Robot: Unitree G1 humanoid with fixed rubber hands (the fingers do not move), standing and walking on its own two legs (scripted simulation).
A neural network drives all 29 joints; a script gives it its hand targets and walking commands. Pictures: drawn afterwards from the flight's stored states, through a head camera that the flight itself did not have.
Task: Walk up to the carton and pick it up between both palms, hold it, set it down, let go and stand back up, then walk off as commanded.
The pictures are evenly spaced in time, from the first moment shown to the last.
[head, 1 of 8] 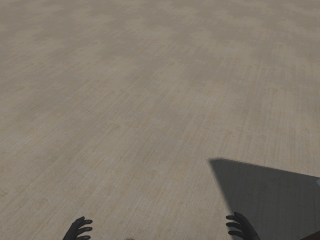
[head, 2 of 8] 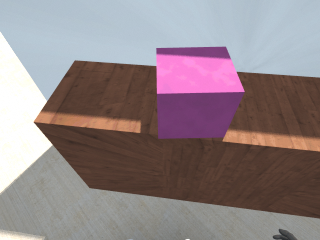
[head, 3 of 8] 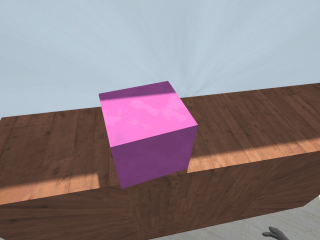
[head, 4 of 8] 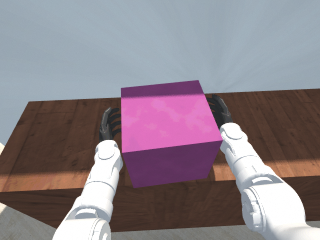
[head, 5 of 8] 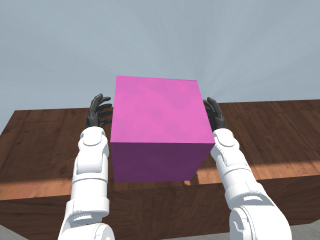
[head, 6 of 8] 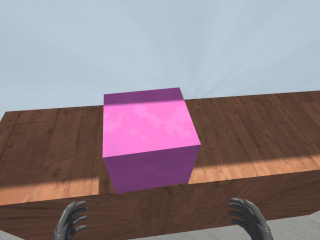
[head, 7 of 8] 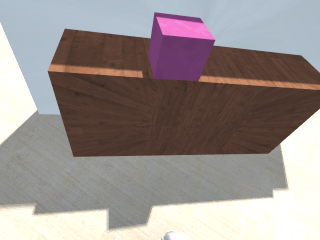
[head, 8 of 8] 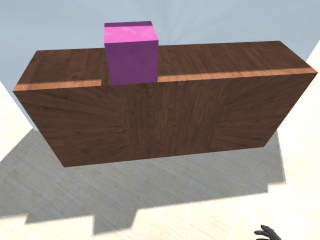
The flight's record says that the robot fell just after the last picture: no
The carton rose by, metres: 0.17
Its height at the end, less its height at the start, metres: +0.00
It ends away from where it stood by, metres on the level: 0.00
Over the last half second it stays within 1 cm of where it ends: yes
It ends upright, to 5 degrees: yes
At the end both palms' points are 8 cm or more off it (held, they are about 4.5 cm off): yes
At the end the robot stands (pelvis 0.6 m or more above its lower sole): yes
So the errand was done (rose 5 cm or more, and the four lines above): yes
